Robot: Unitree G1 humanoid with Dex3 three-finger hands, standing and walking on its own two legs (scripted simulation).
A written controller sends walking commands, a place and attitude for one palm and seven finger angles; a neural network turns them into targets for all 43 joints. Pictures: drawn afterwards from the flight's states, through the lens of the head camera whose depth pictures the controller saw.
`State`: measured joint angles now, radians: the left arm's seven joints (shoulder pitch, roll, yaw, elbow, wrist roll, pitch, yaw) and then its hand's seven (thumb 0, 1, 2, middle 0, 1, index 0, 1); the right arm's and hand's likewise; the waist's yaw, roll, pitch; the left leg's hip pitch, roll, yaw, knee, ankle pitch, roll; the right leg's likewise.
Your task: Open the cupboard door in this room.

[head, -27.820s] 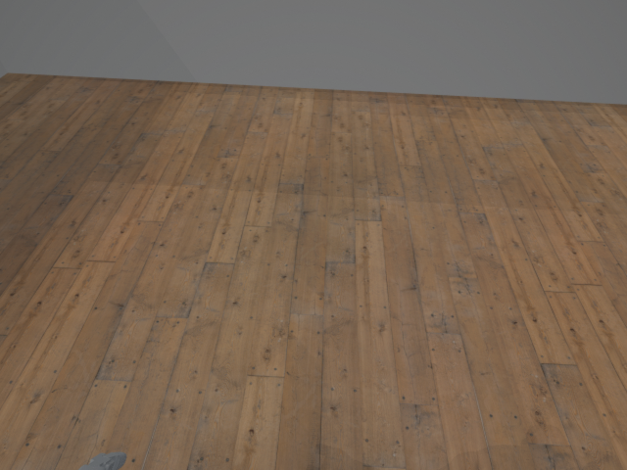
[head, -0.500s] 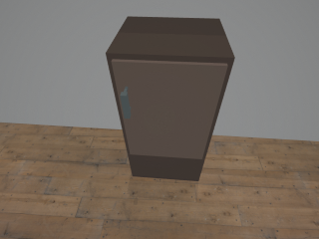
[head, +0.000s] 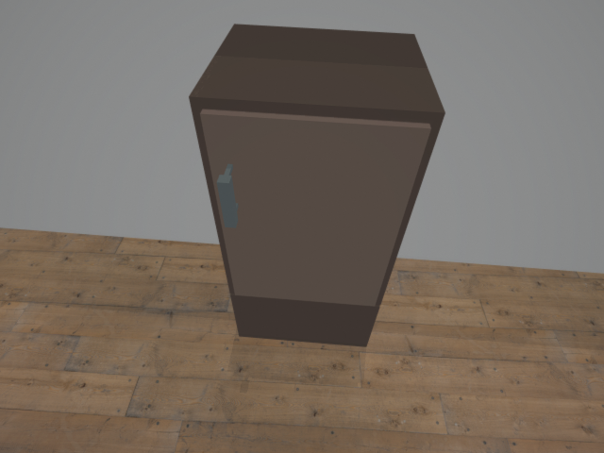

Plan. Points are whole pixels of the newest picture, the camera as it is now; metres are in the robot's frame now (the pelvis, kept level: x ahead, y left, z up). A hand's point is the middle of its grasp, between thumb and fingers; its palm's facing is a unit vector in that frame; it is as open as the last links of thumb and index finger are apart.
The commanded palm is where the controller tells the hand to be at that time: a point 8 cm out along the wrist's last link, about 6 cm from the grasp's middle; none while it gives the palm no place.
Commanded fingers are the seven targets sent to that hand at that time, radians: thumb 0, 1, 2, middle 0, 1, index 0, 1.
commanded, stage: shuffle to correct the standing spot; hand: left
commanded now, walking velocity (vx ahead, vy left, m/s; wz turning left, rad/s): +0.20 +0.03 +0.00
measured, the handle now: (230, 195) +0.60 +0.19 -0.03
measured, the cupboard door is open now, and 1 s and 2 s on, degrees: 0 0 0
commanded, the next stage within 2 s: come to a stop and stand still in 0.08 s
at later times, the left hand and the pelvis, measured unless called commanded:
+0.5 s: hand out of the picture +0.08 +0.19 -0.17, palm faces +0.05 -0.98 -0.20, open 7.3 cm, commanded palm none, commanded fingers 0.00 0.90 0.90 -0.20 -0.30 -0.20 -0.30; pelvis +0.07 +0.01 +0.00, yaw +0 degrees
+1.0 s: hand out of the picture +0.09 +0.18 -0.16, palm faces +0.03 -0.97 -0.22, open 7.2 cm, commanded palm none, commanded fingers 0.00 0.90 0.90 -0.20 -0.30 -0.20 -0.30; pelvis +0.05 -0.01 +0.01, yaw +1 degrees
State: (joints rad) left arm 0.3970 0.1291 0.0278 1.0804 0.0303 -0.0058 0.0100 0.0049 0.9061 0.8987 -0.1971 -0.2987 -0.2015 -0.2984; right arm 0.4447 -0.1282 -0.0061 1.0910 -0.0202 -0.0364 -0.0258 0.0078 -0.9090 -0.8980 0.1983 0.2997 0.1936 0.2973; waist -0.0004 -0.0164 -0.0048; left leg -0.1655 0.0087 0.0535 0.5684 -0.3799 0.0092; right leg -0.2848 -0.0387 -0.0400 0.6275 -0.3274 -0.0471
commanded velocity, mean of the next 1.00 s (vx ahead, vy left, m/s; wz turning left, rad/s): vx -0.03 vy -0.01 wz -0.02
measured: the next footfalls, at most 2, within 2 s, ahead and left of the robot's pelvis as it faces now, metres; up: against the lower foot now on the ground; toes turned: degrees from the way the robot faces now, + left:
left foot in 0.24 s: +0.10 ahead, +0.12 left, +0.00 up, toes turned +6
right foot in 0.48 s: +0.13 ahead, -0.10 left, +0.00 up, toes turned +3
